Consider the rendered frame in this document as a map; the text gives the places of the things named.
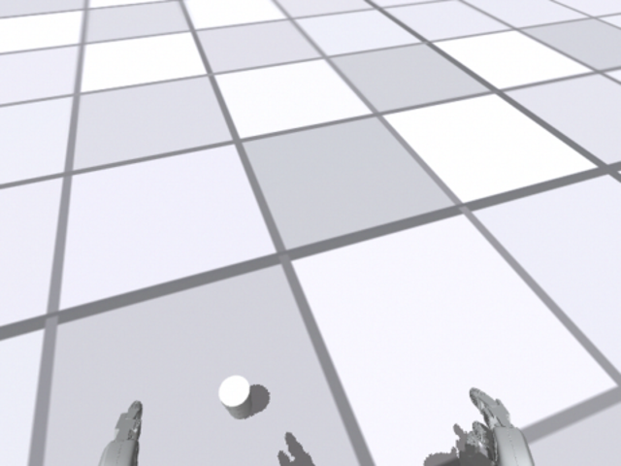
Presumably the left robot hand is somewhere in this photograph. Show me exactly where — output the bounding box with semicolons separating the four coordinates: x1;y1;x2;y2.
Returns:
98;401;143;466

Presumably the right robot hand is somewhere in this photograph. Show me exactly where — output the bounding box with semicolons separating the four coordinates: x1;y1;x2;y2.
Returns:
459;387;535;466

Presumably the cup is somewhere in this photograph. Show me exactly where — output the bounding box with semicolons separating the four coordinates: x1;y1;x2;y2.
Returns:
218;376;252;419

